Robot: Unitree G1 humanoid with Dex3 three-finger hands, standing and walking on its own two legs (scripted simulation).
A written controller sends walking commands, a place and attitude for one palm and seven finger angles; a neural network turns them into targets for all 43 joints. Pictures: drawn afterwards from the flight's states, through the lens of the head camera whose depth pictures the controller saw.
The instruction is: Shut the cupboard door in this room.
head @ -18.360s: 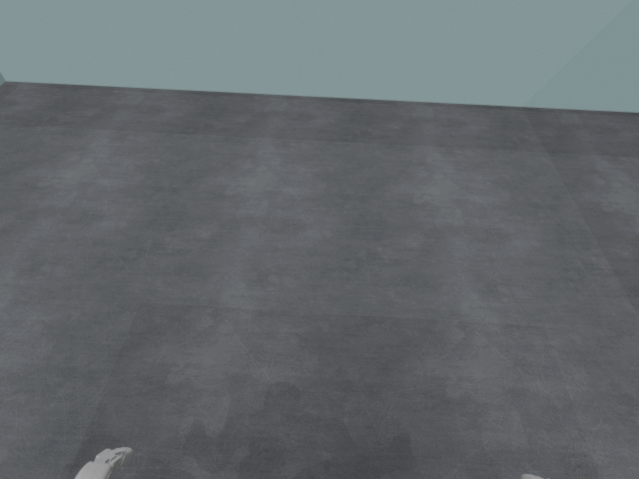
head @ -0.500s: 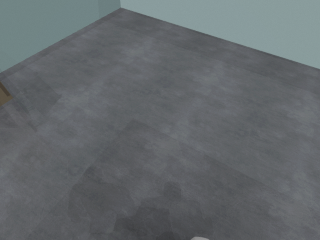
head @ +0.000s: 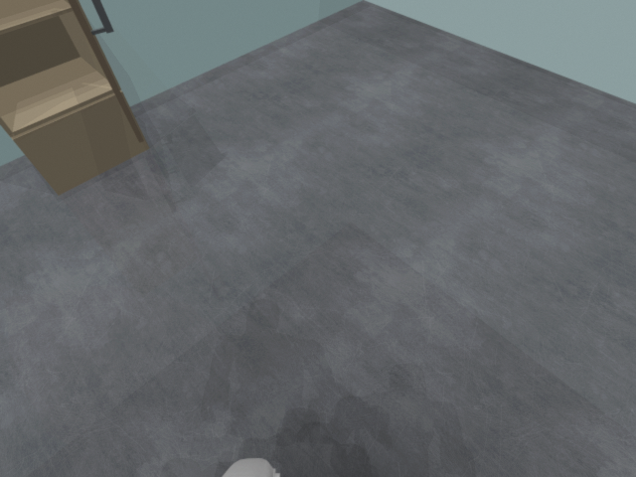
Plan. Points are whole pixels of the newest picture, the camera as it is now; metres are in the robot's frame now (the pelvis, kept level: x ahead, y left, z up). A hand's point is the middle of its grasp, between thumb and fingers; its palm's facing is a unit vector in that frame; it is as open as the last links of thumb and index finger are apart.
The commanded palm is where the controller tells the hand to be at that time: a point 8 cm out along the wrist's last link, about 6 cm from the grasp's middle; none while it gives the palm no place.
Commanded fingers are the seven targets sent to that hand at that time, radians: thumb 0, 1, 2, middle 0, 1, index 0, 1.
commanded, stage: turn or walk to find it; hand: left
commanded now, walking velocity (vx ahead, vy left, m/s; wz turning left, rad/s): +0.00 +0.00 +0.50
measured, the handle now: (92, 10) +1.26 +0.72 +0.00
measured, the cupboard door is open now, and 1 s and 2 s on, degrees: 78 78 78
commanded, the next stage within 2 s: none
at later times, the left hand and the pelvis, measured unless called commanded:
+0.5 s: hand out of the picture +0.05 +0.24 -0.15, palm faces +0.23 -0.93 -0.28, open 7.4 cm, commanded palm none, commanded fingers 0.00 0.90 0.90 -0.20 -0.30 -0.20 -0.30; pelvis -0.02 +0.01 +0.00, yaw +13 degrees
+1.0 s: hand out of the picture -0.11 +0.14 -0.15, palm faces +0.57 -0.79 -0.23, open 7.4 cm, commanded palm none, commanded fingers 0.00 0.90 0.90 -0.20 -0.30 -0.20 -0.30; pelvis +0.04 +0.02 +0.01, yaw +31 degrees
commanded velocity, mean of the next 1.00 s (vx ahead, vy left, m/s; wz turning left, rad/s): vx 0.18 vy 0.00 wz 0.48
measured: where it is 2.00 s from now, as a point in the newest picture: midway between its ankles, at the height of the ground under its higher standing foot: (232, 410)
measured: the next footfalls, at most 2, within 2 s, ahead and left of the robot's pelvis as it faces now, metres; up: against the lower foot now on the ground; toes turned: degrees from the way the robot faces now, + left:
left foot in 0.12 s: +0.02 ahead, +0.15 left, +0.00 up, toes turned +8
right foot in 0.54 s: +0.06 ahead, -0.10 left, +0.00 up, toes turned +11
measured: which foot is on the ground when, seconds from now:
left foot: up 0.00-0.10, down 0.12-0.54, up 0.56-1.00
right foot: down 0.00-0.12, up 0.14-0.52, down 0.54-1.00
